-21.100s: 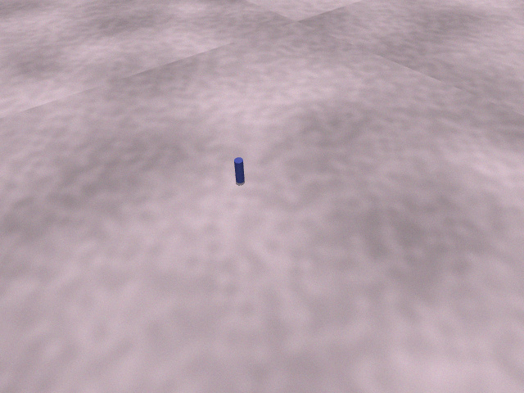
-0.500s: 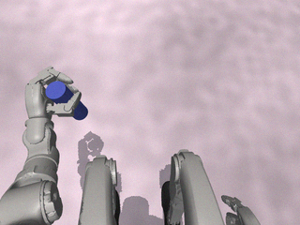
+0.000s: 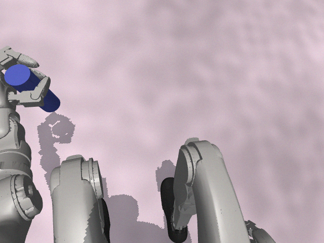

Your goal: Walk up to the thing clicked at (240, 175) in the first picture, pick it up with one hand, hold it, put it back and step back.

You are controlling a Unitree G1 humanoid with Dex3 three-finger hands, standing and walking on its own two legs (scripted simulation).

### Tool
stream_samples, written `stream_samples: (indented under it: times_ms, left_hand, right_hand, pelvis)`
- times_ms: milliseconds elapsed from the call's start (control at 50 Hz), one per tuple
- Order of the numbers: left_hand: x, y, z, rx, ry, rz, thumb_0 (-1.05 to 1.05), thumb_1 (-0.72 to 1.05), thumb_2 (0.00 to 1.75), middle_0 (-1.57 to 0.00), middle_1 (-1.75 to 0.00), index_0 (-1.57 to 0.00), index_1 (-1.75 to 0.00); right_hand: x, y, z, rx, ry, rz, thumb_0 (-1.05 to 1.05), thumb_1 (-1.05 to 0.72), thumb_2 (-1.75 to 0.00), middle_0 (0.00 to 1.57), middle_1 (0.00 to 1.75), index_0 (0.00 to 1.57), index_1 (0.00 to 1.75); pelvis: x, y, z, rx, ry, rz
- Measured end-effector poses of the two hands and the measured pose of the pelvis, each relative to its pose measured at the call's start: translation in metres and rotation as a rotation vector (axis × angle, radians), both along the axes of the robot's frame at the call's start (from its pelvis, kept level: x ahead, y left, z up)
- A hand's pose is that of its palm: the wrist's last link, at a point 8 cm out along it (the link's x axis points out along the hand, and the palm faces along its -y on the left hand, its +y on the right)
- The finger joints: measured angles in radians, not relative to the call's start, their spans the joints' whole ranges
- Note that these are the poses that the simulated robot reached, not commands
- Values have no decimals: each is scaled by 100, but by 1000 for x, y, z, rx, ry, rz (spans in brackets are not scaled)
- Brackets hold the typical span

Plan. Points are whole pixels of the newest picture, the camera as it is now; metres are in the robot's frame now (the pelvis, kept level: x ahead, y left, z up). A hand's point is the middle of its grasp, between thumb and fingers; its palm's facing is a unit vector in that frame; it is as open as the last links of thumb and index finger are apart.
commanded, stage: crouch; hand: left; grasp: from the side
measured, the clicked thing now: (36, 91) +0.48 +0.24 -0.10
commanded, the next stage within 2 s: lower in 0.46 s
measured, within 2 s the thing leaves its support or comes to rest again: neither
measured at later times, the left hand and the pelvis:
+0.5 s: hand (38, 89) +0.50 +0.25 -0.12, palm faces +0.15 -0.99 -0.04, open 6.8 cm; pelvis +0.00 +0.01 -0.03, yaw -4 degrees
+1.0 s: hand (47, 97) +0.50 +0.24 -0.18, palm faces +0.17 -0.99 -0.03, open 6.7 cm; pelvis +0.00 +0.01 -0.03, yaw -7 degrees
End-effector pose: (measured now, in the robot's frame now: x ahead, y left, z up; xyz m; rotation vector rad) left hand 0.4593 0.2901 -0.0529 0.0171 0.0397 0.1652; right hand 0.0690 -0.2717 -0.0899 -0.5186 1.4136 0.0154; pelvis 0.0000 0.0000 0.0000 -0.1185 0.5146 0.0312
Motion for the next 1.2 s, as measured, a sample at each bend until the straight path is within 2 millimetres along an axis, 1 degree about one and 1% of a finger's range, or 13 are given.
stream_samples:
  times_ms: [220,400,640,760,900,1080,1200]
  left_hand:
    - [7,1,-37,9,13,-14,-1,-10,117,-93,-118,-98,-117]
    - [12,4,-57,17,15,-17,-1,-10,117,-93,-118,-97,-117]
    - [12,6,-75,17,21,-13,-1,-10,117,-93,-118,-97,-117]
    - [11,7,-91,8,44,6,-1,-10,117,-93,-118,-97,-117]
    - [11,4,-112,12,53,-12,-1,-10,117,-93,-118,-97,-117]
    - [15,2,-130,9,51,-10,-1,-10,118,-93,-118,-98,-117]
    - [16,3,-138,6,45,11,-1,-10,118,-93,-118,-98,-117]
  right_hand:
    - [1,0,-7,-31,44,57,0,-89,-91,20,30,21,30]
    - [5,-2,-6,-63,64,103,0,-89,-91,20,30,21,30]
    - [11,2,-2,-81,85,171,0,-90,-91,20,30,21,30]
    - [14,5,0,-93,93,211,0,-90,-91,20,30,21,30]
    - [18,10,5,-119,110,272,-1,-90,-90,20,30,21,30]
    - [23,15,12,-157,133,344,-1,-90,-90,20,30,21,30]
    - [25,19,16,-174,150,382,-1,-90,-90,20,30,21,30]
  pelvis:
    - [1,3,-17,-31,-29,-14]
    - [1,5,-24,-55,-56,-26]
    - [0,7,-28,-80,-82,-32]
    - [0,8,-30,-95,-100,-39]
    - [-1,10,-33,-117,-125,-49]
    - [-2,13,-34,-148,-152,-59]
    - [-3,15,-35,-166,-165,-65]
